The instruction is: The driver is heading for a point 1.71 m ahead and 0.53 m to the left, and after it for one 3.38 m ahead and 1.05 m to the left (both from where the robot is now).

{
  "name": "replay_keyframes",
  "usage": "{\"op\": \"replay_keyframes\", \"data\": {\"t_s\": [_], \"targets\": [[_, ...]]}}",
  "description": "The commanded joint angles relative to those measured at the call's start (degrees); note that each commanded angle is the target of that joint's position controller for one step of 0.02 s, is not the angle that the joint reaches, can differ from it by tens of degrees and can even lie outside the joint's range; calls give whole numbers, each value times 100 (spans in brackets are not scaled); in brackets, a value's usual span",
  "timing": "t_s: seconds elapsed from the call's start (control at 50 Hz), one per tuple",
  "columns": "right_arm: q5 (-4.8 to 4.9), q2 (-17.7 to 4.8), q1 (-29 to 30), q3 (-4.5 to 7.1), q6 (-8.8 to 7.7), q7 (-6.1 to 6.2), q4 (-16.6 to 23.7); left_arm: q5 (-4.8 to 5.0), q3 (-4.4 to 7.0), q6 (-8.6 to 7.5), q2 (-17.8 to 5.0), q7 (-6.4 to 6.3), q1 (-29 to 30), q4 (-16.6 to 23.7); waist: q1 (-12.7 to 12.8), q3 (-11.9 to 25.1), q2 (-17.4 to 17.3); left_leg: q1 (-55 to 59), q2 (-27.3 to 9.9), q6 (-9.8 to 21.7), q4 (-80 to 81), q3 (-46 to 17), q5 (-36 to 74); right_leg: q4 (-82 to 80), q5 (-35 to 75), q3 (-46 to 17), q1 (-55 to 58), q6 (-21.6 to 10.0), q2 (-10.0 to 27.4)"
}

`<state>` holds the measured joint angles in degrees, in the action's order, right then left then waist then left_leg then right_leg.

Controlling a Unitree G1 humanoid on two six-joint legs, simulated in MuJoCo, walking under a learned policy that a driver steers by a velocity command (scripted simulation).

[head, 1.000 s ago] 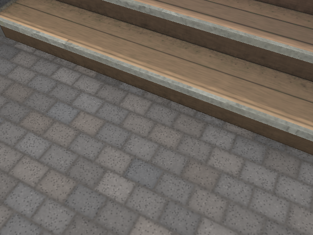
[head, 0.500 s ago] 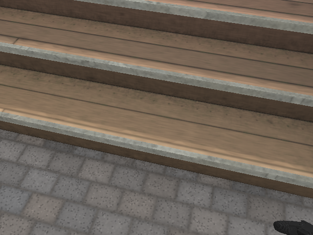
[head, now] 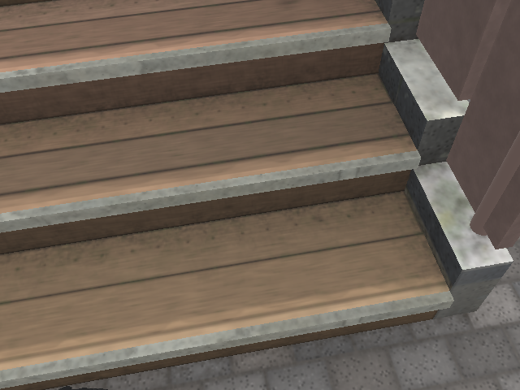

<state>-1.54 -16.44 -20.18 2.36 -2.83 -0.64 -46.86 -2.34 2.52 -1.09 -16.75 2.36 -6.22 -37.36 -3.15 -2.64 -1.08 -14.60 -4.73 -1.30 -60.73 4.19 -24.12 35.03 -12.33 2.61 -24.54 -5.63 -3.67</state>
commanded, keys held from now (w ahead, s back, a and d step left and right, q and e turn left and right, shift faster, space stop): w+q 1.00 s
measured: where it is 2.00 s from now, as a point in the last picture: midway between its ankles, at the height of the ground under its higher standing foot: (117, 157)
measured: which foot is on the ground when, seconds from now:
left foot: up 0.00-0.42, down 0.44-0.96, up 0.98-1.00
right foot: down 0.00-0.44, up 0.46-0.92, down 0.94-1.00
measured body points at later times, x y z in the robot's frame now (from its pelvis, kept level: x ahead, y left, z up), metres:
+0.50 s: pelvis +0.25 +0.04 +0.00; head +0.28 +0.05 +0.45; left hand +0.28 +0.30 -0.13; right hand +0.43 -0.20 -0.11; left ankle +0.30 +0.10 -0.72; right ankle +0.11 -0.08 -0.61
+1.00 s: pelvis +0.51 +0.05 +0.06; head +0.54 +0.06 +0.51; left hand +0.65 +0.31 +0.00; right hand +0.62 -0.20 -0.08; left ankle +0.33 +0.10 -0.61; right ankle +0.64 +0.00 -0.56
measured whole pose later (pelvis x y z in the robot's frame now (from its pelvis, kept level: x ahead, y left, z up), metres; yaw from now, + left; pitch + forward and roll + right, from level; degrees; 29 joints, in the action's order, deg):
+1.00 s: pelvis +0.51 +0.05 +0.06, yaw +27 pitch +3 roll -1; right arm -0.6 -14.5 -23.2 4.2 -3.7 0.0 -51.4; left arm -2.3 -3.2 -0.9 -6.5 -2.4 -1.1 -31.0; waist -2.6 -1.2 -2.1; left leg -15.4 7.3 5.4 -55.9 -12.8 -8.5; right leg 72.2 -27.5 5.2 -47.5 -2.6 1.5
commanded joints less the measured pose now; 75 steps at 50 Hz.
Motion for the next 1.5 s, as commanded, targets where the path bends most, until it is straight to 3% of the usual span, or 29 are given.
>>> {"op": "replay_keyframes", "data": {"t_s": [0.02, 0.06, 0.32, 0.4, 0.42, 0.44, 0.46, 0.48, 0.54, 0.64, 0.74, 0.8, 0.86, 0.9, 0.94, 0.96, 0.98, 1.0, 1.04, 1.06, 1.08, 1.12, 1.2, 1.26, 1.32, 1.4, 1.44, 1.48, 1.5], "targets": [[33, -619, 224, 77, -157, -66, 514, 83, 243, -19, -752, -183, -1158, -140, 484, 414, 281, -2264, -249, 91, -438, -499, 471, -1963, 1470, -2266, 2371, -882, 1746], [-188, -521, -182, 22, 6, -58, 282, 134, 154, -173, -519, -156, -977, -225, 173, 453, 427, -1554, -242, 37, -186, -408, 513, -2084, 2521, -1654, 1804, -715, 1511], [-54, -42, 1673, -103, 26, -161, 552, 60, 99, -490, -349, -318, -1439, -834, 588, -2, 491, -1484, 290, 423, 2094, -55, 2203, -2432, 3572, 123, 2208, -189, 1459], [-91, -296, 133, 28, 12, -23, 132, 46, 142, -401, -702, -406, -1129, -833, -134, 792, 652, -383, 868, 1041, 2511, 182, 1114, -64, 6579, 283, 2839, -162, 1608], [-126, -397, -392, 88, -44, -29, -70, 146, 147, -378, -766, -379, -1045, -823, -370, 930, 409, 479, 1009, 1108, 3342, 118, 1669, 988, 5458, 488, 2316, -14, 1349], [-181, -846, -963, 252, -47, 18, -130, 203, 73, -420, -576, -353, -849, -616, -675, 1146, -307, 1748, 79, 1339, 3559, -1197, 2958, 3047, 3553, 715, 836, 202, 922], [-88, -1534, -768, 431, 10, 88, -88, 254, -50, -442, -17, -302, -1378, -440, -12, 1654, -1875, 2932, -1585, 2524, 3762, -3841, 5818, 5375, -1328, 360, -1214, 606, -289], [198, -1359, -654, 461, 40, 52, -68, -14, -72, -396, -219, -335, -1324, -525, -160, 1838, -404, 2660, -1471, 2750, 3885, -3687, 4887, 5797, -1065, -538, -1459, 573, 219], [89, -445, 84, 213, 88, 62, 70, -129, -106, -279, -63, -305, -648, -226, 288, 387, 267, 830, -701, 2006, 4169, -2747, 2525, 6116, -916, -471, -2174, 542, 626], [57, -578, -313, 180, -83, 120, -5, -104, -252, 110, 429, -329, -327, 173, 226, 330, -482, -112, -198, 2028, 4248, -2485, 2498, 7388, -642, 98, -2950, 723, 457], [49, -465, -1217, 58, -203, 174, -460, -176, -443, -22, 681, -452, 1381, 1132, -145, -127, -224, 1142, -501, 1883, 4325, -3394, 1025, 9152, -1727, -190, -6171, 442, 643], [98, -420, -1207, 12, -183, 214, -715, -176, -618, 18, 851, -397, 1933, 1634, -84, -179, -178, 604, -84, 1589, 4765, -3093, 1173, 7555, -1787, -10, -5576, 425, 665], [161, -695, -786, 142, -5, 486, -483, -133, -683, 93, 820, -364, 1927, 1896, 46, 208, -198, 434, -433, 1602, 5874, -2696, 3958, 5076, -1862, 101, -3186, 314, 735], [196, -818, -267, 218, -11, 364, -156, 42, -486, 105, 595, -432, 37, 1194, 804, 1381, -585, 26, -113, 1264, 4559, -1796, 9046, 3938, -1564, 502, 32, 189, 19], [346, -1150, 160, 436, -276, 212, -115, 83, -53, -12, -149, -453, -1668, 730, 1780, 2400, -719, 588, -163, 1007, 1896, -1867, 9864, 2376, -1579, -439, 1504, -55, 147], [399, -471, 598, 350, -392, 23, 337, -163, 152, -97, -843, -531, -2211, 424, 1783, 2642, 1392, -1065, 978, 729, -390, -1678, 5142, 361, -2092, -3308, 2375, -579, 1609], [-21, -68, 234, 286, -392, -77, 630, -29, 243, 16, -1103, -644, -1538, 432, 1040, 2880, 2487, -1995, 1499, 617, -2626, -1844, 1347, -1585, -1993, -6375, 2075, -901, 2636], [-248, 20, 146, 288, -326, -132, 647, 122, 177, 93, -529, -632, -708, 545, 675, 2066, 1624, -2582, 1164, 626, -3857, -1743, 1248, -1408, -3095, -6058, 1306, -1022, 2649], [-305, 528, 661, 121, -97, -68, 897, 115, -41, 8, 453, -585, -278, -21, 204, -6, 334, -3619, 740, 724, -4471, -1170, 1416, -909, -4033, -4007, -449, -743, 2315], [124, 496, 708, -131, -22, -352, 476, -15, -395, -300, 1195, -104, -680, -467, 555, -374, 714, -4572, 776, 1399, -5192, -2157, 2300, -1032, -2333, -3167, -523, -937, 2051], [55, 553, 228, -148, -22, -484, 445, 26, -374, -381, 1334, -36, -643, -842, 204, -83, 434, -4781, 659, 1518, -4823, -2085, 2441, -1164, -1800, -2913, -249, -831, 2002], [-77, 545, 353, -188, 32, -575, 452, -49, -341, -441, 1079, -37, -635, -1353, -24, 160, 113, -5298, 669, 1642, -4565, -1802, 2099, -1387, -1454, -1905, -33, -801, 1738], [15, 137, 1511, -165, 86, -549, 714, -421, -285, -477, 608, 22, -319, -1490, 51, 838, 379, -4687, 380, 1354, -3672, -741, 2624, -2100, -336, -114, -309, -577, 1348], [153, 570, 1920, -387, 76, -343, 704, -500, -368, -413, 739, 34, -2238, -2262, 686, 520, 588, -7625, 649, 1509, -6062, -1302, 1097, -2064, 547, -790, 2416, -933, 1937], [192, 637, 2841, -506, 39, -91, 1028, -679, -461, -361, 890, 216, -2673, -2624, 824, 342, 250, -8814, 416, 1778, -5251, -1301, 548, -2399, 343, -648, 3532, -898, 2092], [110, 693, 4255, -703, 305, -233, 1633, -800, -563, -347, 1000, 248, -3593, -3201, 927, 186, 151, -8263, -235, 1853, -3854, -206, 1312, -3124, 399, -169, 2954, -596, 2015], [-19, 1010, 4980, -913, 653, -452, 1923, -604, -511, -304, 731, 512, -3105, -3074, 595, 276, 550, -5069, -265, 1711, -2608, 13, 1137, -4162, 955, 333, 678, -715, 1979], [-4, 493, 3954, -699, 669, -604, 1623, -174, -383, -624, 4, 534, -2502, -2713, -87, 685, 919, -3518, 462, 1277, -2180, 790, 698, -3221, 6222, 656, 1163, -944, 1920], [119, 668, 2278, -545, 361, -318, 1035, 492, -61, -639, -524, -68, -2603, -2575, -125, 535, 535, -2563, 643, 1234, -1283, 1394, -736, -2529, 7597, 724, 1942, -543, 1878]]}}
